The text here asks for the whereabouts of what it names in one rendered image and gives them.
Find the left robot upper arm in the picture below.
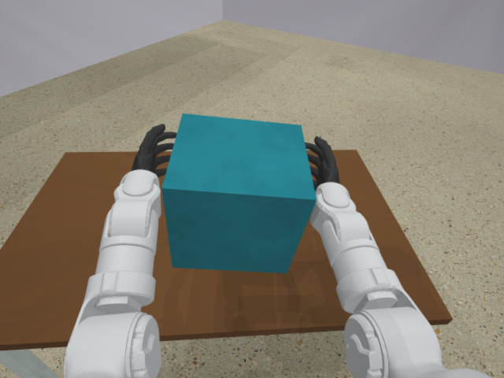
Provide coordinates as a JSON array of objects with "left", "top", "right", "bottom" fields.
[{"left": 65, "top": 312, "right": 161, "bottom": 378}]

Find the robot right hand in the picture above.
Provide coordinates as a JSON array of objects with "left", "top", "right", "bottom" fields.
[{"left": 305, "top": 136, "right": 340, "bottom": 191}]

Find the carton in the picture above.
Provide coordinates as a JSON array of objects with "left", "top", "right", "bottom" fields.
[{"left": 162, "top": 113, "right": 317, "bottom": 273}]

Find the robot left hand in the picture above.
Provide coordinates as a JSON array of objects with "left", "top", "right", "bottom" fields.
[{"left": 132, "top": 124, "right": 177, "bottom": 177}]

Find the robot right forearm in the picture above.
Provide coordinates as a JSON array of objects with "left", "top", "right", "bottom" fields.
[{"left": 310, "top": 182, "right": 442, "bottom": 361}]

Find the right robot upper arm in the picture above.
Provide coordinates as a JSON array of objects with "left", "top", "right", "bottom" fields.
[{"left": 344, "top": 307, "right": 492, "bottom": 378}]

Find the robot left forearm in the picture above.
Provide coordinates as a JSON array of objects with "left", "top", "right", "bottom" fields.
[{"left": 64, "top": 169, "right": 161, "bottom": 375}]

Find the table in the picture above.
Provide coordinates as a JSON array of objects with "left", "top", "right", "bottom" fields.
[{"left": 0, "top": 150, "right": 453, "bottom": 378}]

